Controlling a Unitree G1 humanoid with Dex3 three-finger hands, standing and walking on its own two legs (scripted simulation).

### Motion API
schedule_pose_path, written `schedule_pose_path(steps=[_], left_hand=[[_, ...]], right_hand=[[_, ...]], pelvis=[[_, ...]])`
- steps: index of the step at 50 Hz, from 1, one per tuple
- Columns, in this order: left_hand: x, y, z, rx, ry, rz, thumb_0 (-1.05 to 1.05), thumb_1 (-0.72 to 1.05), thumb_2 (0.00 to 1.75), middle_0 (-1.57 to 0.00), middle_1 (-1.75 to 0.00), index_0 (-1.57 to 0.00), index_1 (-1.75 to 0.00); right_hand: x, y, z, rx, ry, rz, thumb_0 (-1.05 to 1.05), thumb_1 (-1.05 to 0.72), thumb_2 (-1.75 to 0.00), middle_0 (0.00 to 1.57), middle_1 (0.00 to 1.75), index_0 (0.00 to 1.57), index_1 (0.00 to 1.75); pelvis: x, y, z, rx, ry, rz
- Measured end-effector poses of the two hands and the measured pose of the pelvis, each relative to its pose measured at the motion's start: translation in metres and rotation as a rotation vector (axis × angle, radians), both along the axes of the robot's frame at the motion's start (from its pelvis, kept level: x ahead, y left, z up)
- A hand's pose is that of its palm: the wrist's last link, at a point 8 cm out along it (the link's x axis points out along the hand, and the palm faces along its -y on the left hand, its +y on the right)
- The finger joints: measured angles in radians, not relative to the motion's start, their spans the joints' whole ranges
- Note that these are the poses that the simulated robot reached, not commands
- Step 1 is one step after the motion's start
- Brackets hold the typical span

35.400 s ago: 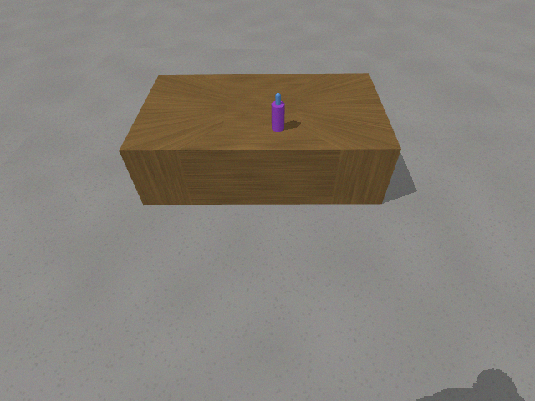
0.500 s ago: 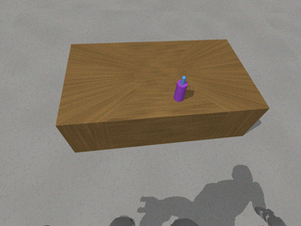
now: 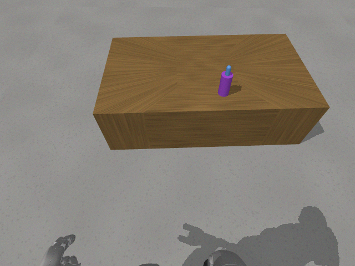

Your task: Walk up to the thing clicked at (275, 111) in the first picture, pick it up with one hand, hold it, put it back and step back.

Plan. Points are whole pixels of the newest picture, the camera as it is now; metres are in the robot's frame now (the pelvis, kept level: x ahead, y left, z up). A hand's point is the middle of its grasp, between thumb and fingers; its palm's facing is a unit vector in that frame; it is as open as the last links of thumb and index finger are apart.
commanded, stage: step back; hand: right
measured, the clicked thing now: (226, 80) +1.00 -0.22 -0.30
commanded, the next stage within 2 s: stand in 1.22 s
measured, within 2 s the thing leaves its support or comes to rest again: neither
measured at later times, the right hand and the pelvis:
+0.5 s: hand out of the picture -0.04 -0.30 -0.14, palm faces -0.03 +0.92 -0.38, open 7.4 cm; pelvis -0.11 -0.02 +0.01, yaw -1 degrees
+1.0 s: hand out of the picture -0.01 -0.26 -0.13, palm faces -0.01 +0.93 -0.38, open 7.4 cm; pelvis -0.09 +0.00 +0.01, yaw -1 degrees
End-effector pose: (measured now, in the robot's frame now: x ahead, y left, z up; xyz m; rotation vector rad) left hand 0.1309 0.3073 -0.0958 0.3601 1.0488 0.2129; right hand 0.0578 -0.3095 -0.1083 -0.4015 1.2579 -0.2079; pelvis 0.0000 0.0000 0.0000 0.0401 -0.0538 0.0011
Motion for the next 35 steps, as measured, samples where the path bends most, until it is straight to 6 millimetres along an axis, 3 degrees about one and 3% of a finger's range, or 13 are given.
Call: schedule_pose_path(steps=[4,9,14,20,27,35], left_hand=[[-0.028,-0.003,0.000,-0.029,0.030,0.011,0.01,0.90,0.90,-0.20,-0.29,-0.20,-0.30],[-0.077,-0.008,-0.002,-0.036,0.065,0.013,0.01,0.90,0.90,-0.20,-0.29,-0.20,-0.30],[-0.136,-0.018,-0.009,-0.006,0.146,-0.003,0.01,0.90,0.90,-0.20,-0.29,-0.20,-0.30],[-0.199,-0.028,0.000,-0.002,0.214,0.042,0.01,0.90,0.90,-0.20,-0.30,-0.20,-0.30],[-0.216,-0.015,-0.003,-0.010,0.184,0.085,0.01,0.90,0.90,-0.20,-0.30,-0.20,-0.30],[-0.194,-0.011,-0.004,-0.017,0.158,0.041,0.01,0.90,0.90,-0.20,-0.29,-0.20,-0.30]], right_hand=[[-0.021,0.003,0.012,-0.003,-0.025,0.011,0.01,-0.90,-0.90,0.21,0.30,0.21,0.30],[-0.032,-0.009,0.025,-0.025,-0.100,0.021,0.01,-0.90,-0.90,0.21,0.30,0.21,0.30],[-0.046,-0.031,0.020,-0.018,-0.183,0.008,0.01,-0.90,-0.90,0.21,0.30,0.21,0.30],[-0.083,-0.040,0.015,0.012,-0.138,-0.034,0.01,-0.90,-0.90,0.21,0.30,0.21,0.30],[-0.113,-0.023,0.005,0.032,-0.033,-0.014,0.01,-0.90,-0.90,0.21,0.30,0.20,0.30],[-0.117,-0.003,0.010,0.077,-0.083,-0.036,0.01,-0.90,-0.90,0.21,0.30,0.21,0.30]], pelvis=[[-0.027,-0.001,0.008,-0.044,0.003,0.000],[-0.059,-0.008,0.011,-0.057,0.026,-0.030],[-0.089,-0.022,0.003,-0.061,0.029,-0.078],[-0.105,-0.029,0.012,-0.049,0.015,-0.076],[-0.115,-0.020,0.010,-0.032,0.001,-0.013],[-0.119,-0.019,0.014,-0.040,0.003,-0.045]])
